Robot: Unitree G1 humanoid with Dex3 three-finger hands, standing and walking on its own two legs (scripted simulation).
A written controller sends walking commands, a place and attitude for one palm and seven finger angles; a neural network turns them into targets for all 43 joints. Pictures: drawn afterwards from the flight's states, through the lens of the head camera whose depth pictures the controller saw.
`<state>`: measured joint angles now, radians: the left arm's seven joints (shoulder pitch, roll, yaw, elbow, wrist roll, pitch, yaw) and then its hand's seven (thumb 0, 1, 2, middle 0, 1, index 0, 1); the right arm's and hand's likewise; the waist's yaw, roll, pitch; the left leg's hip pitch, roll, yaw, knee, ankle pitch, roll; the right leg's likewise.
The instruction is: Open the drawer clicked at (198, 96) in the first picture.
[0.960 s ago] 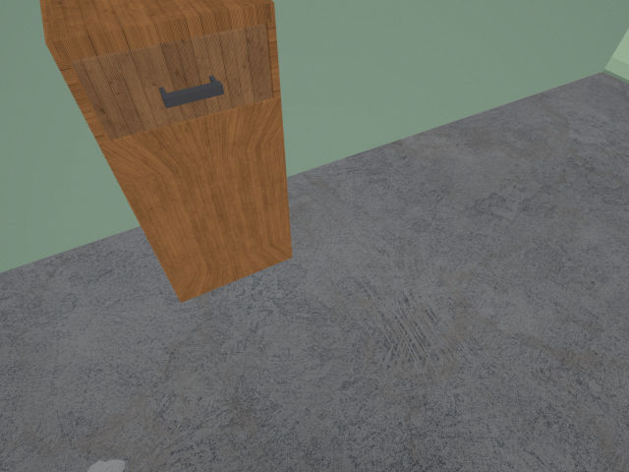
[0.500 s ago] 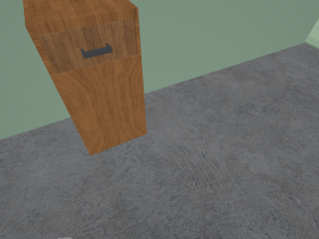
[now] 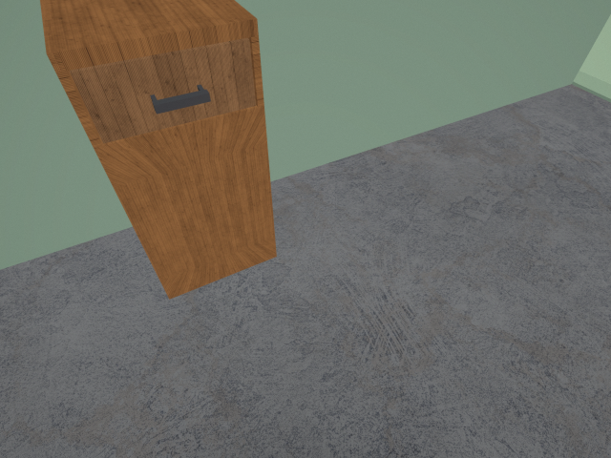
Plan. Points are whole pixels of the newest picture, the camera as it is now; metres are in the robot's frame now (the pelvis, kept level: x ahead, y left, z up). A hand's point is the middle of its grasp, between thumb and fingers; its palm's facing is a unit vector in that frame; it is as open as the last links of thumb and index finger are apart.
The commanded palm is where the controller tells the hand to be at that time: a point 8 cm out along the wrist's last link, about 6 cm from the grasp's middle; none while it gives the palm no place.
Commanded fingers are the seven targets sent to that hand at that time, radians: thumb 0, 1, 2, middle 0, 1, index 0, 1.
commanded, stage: look at it before walking up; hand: left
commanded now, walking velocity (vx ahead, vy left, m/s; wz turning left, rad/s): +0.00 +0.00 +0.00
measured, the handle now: (179, 97) +0.88 +0.36 +0.03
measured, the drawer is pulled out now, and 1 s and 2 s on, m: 0.00 0.00 0.00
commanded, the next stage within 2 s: walk to a spot facing it in 0.58 s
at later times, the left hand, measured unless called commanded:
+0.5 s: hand out of the picture +0.06 +0.25 -0.16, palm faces -0.04 -0.94 -0.33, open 7.4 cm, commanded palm none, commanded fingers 0.00 0.90 0.90 -0.20 -0.30 -0.20 -0.30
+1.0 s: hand out of the picture +0.05 +0.21 -0.18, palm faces -0.12 -0.95 -0.28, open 7.4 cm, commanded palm none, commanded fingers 0.00 0.90 0.90 -0.20 -0.30 -0.20 -0.30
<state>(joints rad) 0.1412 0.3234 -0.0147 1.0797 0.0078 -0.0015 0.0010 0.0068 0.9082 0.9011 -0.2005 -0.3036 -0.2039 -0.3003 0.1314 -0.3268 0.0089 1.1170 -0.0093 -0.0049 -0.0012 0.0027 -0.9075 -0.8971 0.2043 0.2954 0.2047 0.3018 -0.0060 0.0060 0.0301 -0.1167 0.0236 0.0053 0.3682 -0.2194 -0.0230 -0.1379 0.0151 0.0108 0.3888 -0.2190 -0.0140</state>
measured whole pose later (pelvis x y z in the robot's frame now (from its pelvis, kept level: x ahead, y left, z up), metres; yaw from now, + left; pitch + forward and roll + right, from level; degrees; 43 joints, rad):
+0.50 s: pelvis -0.01 +0.01 +0.00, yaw +0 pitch -2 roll +0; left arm 0.15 0.33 -0.02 1.09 0.01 0.00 0.00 0.01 0.91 0.90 -0.20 -0.30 -0.20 -0.30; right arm 0.13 -0.33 0.01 1.12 -0.01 -0.01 0.00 0.00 -0.91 -0.90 0.20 0.30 0.20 0.30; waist 0.00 0.00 0.03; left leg -0.12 0.01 0.01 0.35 -0.20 -0.01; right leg -0.14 0.00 0.02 0.37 -0.20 0.00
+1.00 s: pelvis -0.02 +0.00 -0.02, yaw -8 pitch -2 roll +2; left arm 0.22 0.26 0.02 0.99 0.02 0.07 -0.01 0.01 0.91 0.90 -0.20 -0.30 -0.20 -0.30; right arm 0.13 -0.24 -0.02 1.00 -0.01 0.02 -0.02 0.00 -0.91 -0.90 0.20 0.30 0.20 0.30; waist 0.03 -0.01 0.08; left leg -0.20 0.05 0.15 0.56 -0.31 -0.02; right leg -0.33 0.01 0.03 0.73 -0.39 0.01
